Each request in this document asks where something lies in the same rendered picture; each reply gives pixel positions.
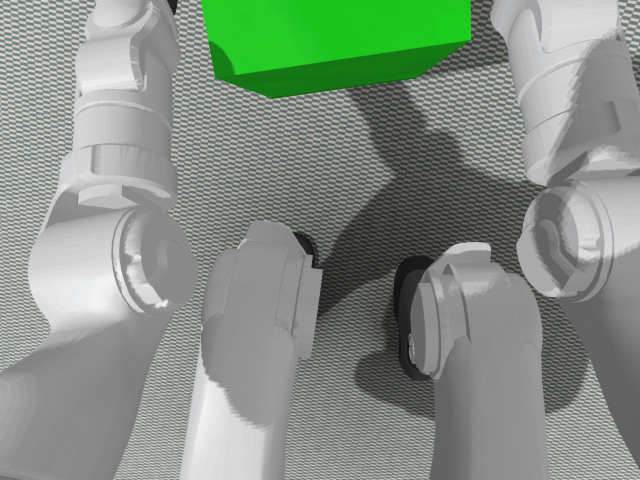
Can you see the robot left upper arm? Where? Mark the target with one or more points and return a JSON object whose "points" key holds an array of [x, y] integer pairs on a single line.
{"points": [[109, 285]]}

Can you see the carton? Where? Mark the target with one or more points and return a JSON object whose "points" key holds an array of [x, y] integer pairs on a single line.
{"points": [[282, 48]]}

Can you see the right robot thigh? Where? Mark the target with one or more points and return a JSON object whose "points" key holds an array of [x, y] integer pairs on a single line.
{"points": [[490, 419]]}

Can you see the robot right upper arm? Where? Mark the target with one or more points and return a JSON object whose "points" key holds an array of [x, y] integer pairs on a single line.
{"points": [[580, 243]]}

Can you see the right robot forearm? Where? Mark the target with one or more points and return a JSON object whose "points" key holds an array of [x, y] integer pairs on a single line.
{"points": [[574, 82]]}

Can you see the left robot shin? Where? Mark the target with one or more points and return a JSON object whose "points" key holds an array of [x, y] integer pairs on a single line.
{"points": [[218, 283]]}

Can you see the left robot forearm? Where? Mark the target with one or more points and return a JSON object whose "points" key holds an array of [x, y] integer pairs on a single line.
{"points": [[123, 114]]}

